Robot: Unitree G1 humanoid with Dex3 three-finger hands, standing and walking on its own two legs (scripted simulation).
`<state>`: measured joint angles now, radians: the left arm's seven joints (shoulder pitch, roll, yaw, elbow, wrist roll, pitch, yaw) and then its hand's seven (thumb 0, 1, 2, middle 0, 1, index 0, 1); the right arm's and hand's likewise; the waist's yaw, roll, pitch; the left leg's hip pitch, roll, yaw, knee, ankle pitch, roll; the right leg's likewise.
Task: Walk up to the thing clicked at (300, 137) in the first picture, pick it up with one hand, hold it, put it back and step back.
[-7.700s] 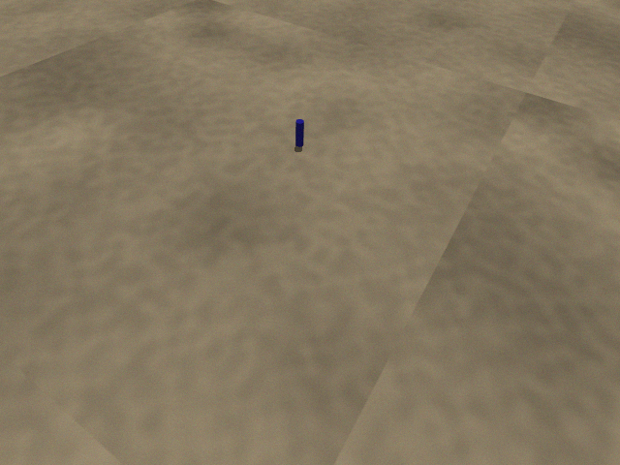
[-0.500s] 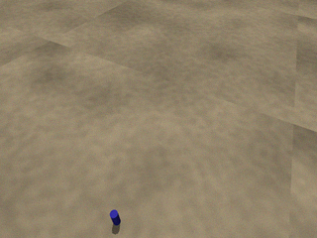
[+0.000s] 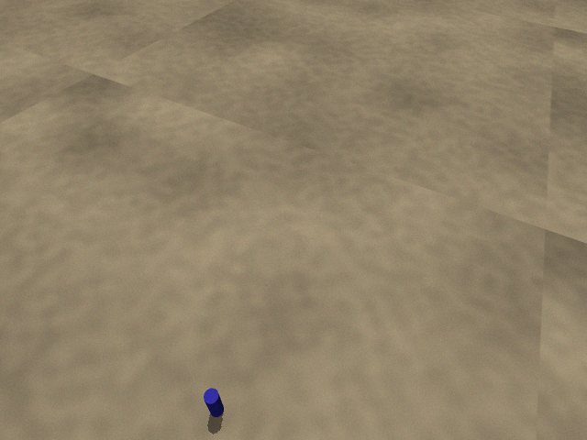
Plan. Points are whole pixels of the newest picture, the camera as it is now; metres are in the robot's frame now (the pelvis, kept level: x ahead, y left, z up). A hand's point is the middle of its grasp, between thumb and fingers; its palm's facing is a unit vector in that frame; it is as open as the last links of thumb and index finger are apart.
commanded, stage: stand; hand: left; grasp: from the side
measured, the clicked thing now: (214, 403) +0.36 +0.21 -0.71
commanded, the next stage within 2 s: go down in 0.30 s
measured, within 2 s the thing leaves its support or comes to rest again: neither
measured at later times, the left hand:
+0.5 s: hand out of the picture +0.11 +0.25 -0.16, palm faces +0.05 -0.94 -0.33, open 7.9 cm
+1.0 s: hand out of the picture +0.14 +0.27 -0.20, palm faces +0.03 -0.93 -0.37, open 15.7 cm
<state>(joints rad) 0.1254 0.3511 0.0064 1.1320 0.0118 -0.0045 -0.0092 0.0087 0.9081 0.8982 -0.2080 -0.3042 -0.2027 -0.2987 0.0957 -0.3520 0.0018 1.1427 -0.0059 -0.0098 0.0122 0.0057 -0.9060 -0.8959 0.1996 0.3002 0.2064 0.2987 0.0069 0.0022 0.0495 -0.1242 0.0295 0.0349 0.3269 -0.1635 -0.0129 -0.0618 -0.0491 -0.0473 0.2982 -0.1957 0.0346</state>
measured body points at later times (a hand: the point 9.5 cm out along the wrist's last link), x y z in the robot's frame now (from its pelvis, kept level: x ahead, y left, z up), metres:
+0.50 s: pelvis +0.00 +0.00 -0.01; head +0.03 +0.00 +0.44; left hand +0.11 +0.30 -0.14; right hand +0.09 -0.29 -0.13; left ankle +0.01 +0.13 -0.75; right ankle -0.02 -0.14 -0.75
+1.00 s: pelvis -0.01 +0.00 -0.07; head +0.07 +0.01 +0.37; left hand +0.14 +0.32 -0.18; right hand +0.12 -0.26 -0.17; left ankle +0.01 +0.13 -0.75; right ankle -0.02 -0.14 -0.75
